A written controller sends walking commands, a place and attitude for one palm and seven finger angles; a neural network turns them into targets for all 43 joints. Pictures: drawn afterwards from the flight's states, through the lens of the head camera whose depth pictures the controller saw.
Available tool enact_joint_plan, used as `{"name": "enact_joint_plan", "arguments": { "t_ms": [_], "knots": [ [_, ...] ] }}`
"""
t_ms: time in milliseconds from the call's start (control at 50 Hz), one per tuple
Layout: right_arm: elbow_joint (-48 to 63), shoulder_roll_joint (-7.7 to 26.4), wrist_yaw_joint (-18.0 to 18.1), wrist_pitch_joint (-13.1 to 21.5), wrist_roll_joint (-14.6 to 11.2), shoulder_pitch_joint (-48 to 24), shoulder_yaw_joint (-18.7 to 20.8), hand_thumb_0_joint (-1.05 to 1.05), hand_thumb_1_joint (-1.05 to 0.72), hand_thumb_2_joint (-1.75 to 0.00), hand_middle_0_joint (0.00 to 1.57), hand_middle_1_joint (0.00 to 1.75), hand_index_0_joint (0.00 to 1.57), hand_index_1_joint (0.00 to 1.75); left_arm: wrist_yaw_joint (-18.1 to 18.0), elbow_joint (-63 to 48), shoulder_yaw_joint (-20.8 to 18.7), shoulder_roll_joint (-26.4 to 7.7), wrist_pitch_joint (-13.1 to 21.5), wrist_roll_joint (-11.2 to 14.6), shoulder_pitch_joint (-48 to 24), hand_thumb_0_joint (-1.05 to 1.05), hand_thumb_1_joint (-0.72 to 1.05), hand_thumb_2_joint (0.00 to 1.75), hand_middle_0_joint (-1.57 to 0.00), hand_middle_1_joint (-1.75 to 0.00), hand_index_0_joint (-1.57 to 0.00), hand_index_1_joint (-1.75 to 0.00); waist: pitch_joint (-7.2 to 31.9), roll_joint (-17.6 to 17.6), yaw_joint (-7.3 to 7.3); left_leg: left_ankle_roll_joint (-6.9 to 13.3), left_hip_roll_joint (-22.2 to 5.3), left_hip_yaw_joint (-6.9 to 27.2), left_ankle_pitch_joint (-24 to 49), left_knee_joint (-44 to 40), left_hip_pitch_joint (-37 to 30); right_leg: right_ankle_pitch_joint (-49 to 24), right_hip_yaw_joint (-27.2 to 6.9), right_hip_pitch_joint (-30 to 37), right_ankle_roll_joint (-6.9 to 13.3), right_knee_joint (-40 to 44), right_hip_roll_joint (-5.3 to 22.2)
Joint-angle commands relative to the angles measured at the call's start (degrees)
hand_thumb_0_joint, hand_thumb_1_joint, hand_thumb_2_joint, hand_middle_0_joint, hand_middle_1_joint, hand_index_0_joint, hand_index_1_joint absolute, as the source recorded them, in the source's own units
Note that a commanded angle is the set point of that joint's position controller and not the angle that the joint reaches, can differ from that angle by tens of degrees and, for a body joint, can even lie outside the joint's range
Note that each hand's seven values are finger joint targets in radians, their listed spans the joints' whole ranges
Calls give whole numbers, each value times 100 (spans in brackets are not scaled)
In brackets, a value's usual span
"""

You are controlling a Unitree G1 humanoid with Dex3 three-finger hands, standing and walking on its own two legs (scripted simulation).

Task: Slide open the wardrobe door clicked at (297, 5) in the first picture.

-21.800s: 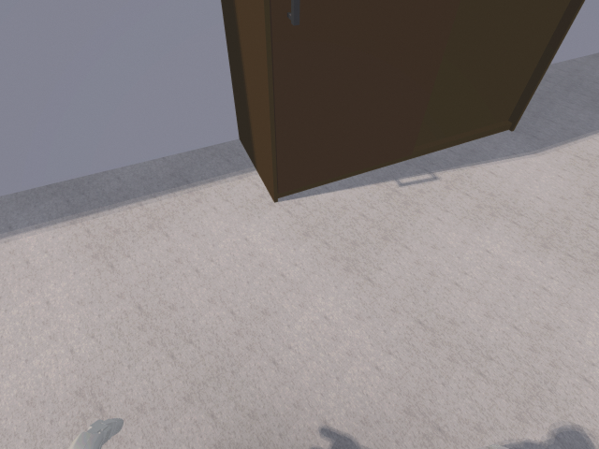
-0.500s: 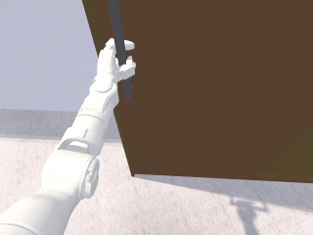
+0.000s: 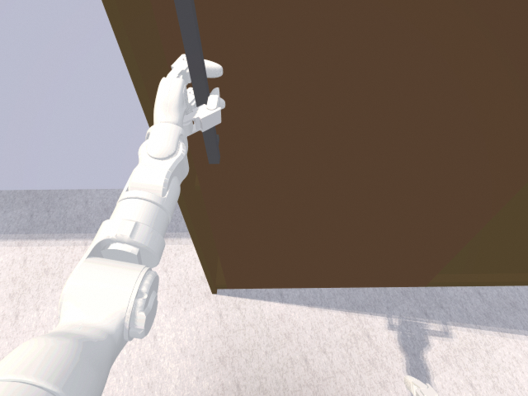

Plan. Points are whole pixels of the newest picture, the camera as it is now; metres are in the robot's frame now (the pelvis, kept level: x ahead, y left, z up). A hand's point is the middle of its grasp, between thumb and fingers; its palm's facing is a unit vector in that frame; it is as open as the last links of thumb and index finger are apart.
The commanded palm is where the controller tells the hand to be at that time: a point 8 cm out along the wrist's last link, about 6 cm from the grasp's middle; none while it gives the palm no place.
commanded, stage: step sideways, sliding the door along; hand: left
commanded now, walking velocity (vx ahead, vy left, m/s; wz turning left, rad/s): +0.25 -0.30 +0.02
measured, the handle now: (202, 79) +0.53 +0.11 +0.20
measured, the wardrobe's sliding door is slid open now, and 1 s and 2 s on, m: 0.04 0.11 0.39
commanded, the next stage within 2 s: none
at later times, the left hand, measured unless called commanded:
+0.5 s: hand (228, 110) +0.48 +0.07 +0.18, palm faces +0.13 -0.99 -0.08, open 5.8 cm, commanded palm +0.46 +0.07 +0.19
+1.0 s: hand (266, 108) +0.49 +0.01 +0.17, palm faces +0.34 -0.94 -0.10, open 6.2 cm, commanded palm +0.46 -0.01 +0.18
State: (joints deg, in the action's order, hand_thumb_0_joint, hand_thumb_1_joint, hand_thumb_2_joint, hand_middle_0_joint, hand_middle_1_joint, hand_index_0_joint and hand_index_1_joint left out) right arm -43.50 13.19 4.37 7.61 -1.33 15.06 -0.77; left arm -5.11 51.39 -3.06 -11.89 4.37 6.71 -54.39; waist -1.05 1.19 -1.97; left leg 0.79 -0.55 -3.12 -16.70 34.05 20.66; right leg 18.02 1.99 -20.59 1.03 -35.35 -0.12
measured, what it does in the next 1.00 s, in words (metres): steps to the right: left foot, then right foot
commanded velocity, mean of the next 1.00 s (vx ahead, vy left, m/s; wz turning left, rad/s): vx -0.08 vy -0.28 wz -0.08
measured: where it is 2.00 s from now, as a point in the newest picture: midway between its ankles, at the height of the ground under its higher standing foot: outside the picture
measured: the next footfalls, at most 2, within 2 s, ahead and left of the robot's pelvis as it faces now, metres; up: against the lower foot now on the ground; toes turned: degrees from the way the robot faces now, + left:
left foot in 0.44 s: +0.10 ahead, +0.09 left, +0.00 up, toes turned +15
right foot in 0.64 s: +0.17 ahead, -0.28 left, +0.00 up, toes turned +6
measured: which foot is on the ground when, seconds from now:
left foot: down 0.00-0.16, up 0.18-0.42, down 0.44-0.90, up 0.92-1.00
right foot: down 0.00-0.44, up 0.46-0.62, down 0.64-1.00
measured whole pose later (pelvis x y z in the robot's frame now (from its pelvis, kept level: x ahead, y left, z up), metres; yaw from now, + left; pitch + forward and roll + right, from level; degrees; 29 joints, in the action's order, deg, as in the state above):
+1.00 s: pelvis +0.09 -0.20 +0.00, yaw +11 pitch -1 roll +2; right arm -35.6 14.1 2.8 5.1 -3.8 3.0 0.9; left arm -9.5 10.2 -3.0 -9.8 2.2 5.5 -36.1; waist -16.0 2.5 4.2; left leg -2.1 -6.0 -0.9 -28.0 50.6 22.5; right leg 16.6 4.5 -18.1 2.6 -36.7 2.7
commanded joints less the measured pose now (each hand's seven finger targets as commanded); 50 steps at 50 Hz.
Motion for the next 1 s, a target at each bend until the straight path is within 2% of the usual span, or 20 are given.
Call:
{"name": "enact_joint_plan", "arguments": {
  "t_ms": [0, 40, 100, 140, 200, 320, 380, 400, 420, 440, 460, 560, 660, 720, 760, 800, 840, 880, 940, 980],
  "knots": [
    [722, 860, 194, 77, 24, -272, 270, 0, -90, -90, 20, 30, 20, 30, 238, -1956, 188, -426, 527, -25, -3200, 0, 90, 90, -45, -140, -45, -140, 1852, 668, -116, 904, -1848, 2086, 1765, -778, -2161, 521, -101, -484, -41, -677, -103],
    [762, 865, 189, -18, 26, -335, 262, 0, -90, -90, 20, 30, 20, 30, 254, -2116, 152, -486, 510, -28, -3134, 0, 90, 90, -45, -140, -45, -140, 1776, 504, -80, 905, -1954, 2015, 2485, -526, -2188, 612, -163, -285, 34, -410, -72],
    [811, 924, 190, -162, -73, -401, 293, 0, -90, -90, 20, 30, 20, 30, 203, -2238, -117, -862, 395, -145, -2707, 0, 90, 90, -45, -140, -45, -140, 2064, -419, 58, 299, -1144, 485, 2024, 760, -570, -1226, -547, 1876, 336, 826, 522],
    [913, 766, 206, -145, -137, -721, 281, 0, -90, -90, 20, 30, 20, 30, 167, -2258, -349, -1038, 315, -215, -2604, 0, 90, 90, -45, -140, -45, -140, 1629, -1883, 268, -170, -83, 55, -1531, 2782, 1294, -2639, -2205, 2710, 1160, 1386, 1736],
    [681, 704, 206, -55, 40, -674, 285, 0, -90, -90, 20, 30, 20, 30, 184, -2589, -126, -700, 357, -279, -2661, 0, 90, 90, -45, -140, -45, -140, 1488, -720, 226, -196, -266, 103, -1567, 3044, 1361, -4758, -1636, 2954, 1297, 824, 1796],
    [920, 554, 267, -124, 111, -782, 222, 0, -90, -90, 20, 30, 20, 30, 156, -3535, 165, -407, 559, -322, -2633, 0, 90, 90, -45, -140, -45, -140, 1833, -1163, 295, -320, -243, -708, -489, 747, 615, -5476, -811, 3317, 887, 381, 1299],
    [986, 641, 275, -156, 33, -640, 263, 0, -90, -90, 20, 30, 20, 30, 190, -4279, 610, -65, 642, -224, -2786, 0, 90, 90, -45, -140, -45, -140, 2425, -532, -81, 79, -920, -156, 2123, -1013, -2449, -4473, -192, 1263, 88, -1072, 857],
    [1150, 892, 208, -171, 36, -681, 361, 0, -90, -90, 20, 30, 20, 30, 248, -4540, 857, 232, 656, -111, -2687, 0, 90, 90, -45, -140, -45, -140, 2673, 974, -129, 882, -2374, 1774, 5185, -601, -4050, -1404, -160, -776, -382, -2373, 83],
    [1192, 725, 56, -189, -3, -881, 299, 0, -90, -90, 20, 30, 20, 30, 314, -4637, 1039, 575, 666, -58, -2690, 0, 90, 90, -45, -140, -45, -140, 2775, 1412, -31, 1388, -3357, 2734, 6337, -401, -4624, 1526, -919, -1561, -252, -3231, 74],
    [1263, 767, -131, -198, -80, -1182, 298, 0, -90, -90, 20, 30, 20, 30, 343, -4477, 848, 510, 616, -86, -2674, 0, 90, 90, -45, -140, -45, -140, 2463, 827, 124, 1327, -3468, 2420, 5350, -402, -4331, 1476, -1470, -1652, 6, -3043, 463],
    [1298, 896, -174, -298, -83, -1128, 373, 0, -90, -90, 20, 30, 20, 30, 373, -4247, 809, 453, 456, -103, -2372, 0, 90, 90, -45, -140, -45, -140, 2088, 246, 97, 1069, -3220, 1915, 4684, -490, -3598, 1283, -1301, -1442, -15, -2450, 465],
    [1507, 853, -149, -250, -173, -1204, 415, 0, -90, -90, 20, 30, 20, 30, 300, -5079, 1074, 452, 423, -185, -2393, 0, 90, 90, -45, -140, -45, -140, 2301, 1012, 21, 338, -2155, 185, 3451, 16, -2228, -147, 91, 777, -47, -150, 200],
    [1503, 415, -62, -193, -267, -1349, 265, 0, -90, -90, 20, 30, 20, 30, 126, -5355, 1408, 487, 357, -353, -2484, 0, 90, 90, -45, -140, -45, -140, 2393, -867, -57, -309, -537, -329, 384, 1219, -726, -4021, -317, 1776, 293, 430, 1131],
    [1338, 559, -1, -179, -186, -1306, 371, 0, -90, -90, 20, 30, 20, 30, 93, -5613, 1375, 570, 383, -282, -2113, 0, 90, 90, -45, -140, -45, -140, 2517, 58, -50, -95, -1033, 273, 2387, 372, -1800, -3699, 21, 962, 44, -424, 692],
    [1510, 567, -149, -115, -153, -1288, 357, 0, -90, -90, 20, 30, 20, 30, 233, -5958, 1713, 999, 514, -161, -2030, 0, 90, 90, -45, -140, -45, -140, 2428, 1486, -59, 488, -2154, 1143, 5177, -67, -2876, -467, 68, -136, -247, -1049, 61],
    [1565, 534, -282, -76, -173, -1284, 358, 0, -90, -90, 20, 30, 20, 30, 215, -5874, 1613, 946, 601, -219, -1769, 0, 90, 90, -45, -140, -45, -140, 2277, 1619, 66, 454, -2267, 796, 5874, 256, -3129, 555, -239, -149, -61, -590, 165],
    [1716, 484, -309, -52, -316, -1277, 334, 0, -90, -90, 20, 30, 20, 30, 164, -6088, 1392, 603, 624, -337, -1519, 0, 90, 90, -45, -140, -45, -140, 2541, 511, 194, 527, -1559, 159, 4568, 1103, -2364, -1978, -188, 1312, 8, 799, 228],
    [1773, 320, -162, 34, -364, -1477, 317, 0, -90, -90, 20, 30, 20, 30, 130, -6141, 1075, 57, 586, -415, -1159, 0, 90, 90, -45, -140, -45, -140, 2650, -2181, 274, -132, -289, -52, -1251, 2623, 111, -7268, -1220, 3149, 589, 407, 1463],
    [1710, 136, -121, 174, -205, -1507, 142, 0, -90, -90, 20, 30, 20, 30, 117, -6845, 1457, 521, 718, -423, -1071, 0, 90, 90, -45, -140, -45, -140, 2195, -1287, 281, -270, -372, 189, -1677, 1677, 586, -7539, -1275, 3227, 734, 12, 1559],
    [1537, 237, -127, 122, -160, -1536, 131, 0, -90, -90, 20, 30, 20, 30, 30, -7235, 1614, 628, 878, -382, -1220, 0, 90, 90, -45, -140, -45, -140, 2284, -628, 97, -323, -667, -158, 114, -362, -364, -6970, -696, 3091, 557, -516, 1212]
  ]
}}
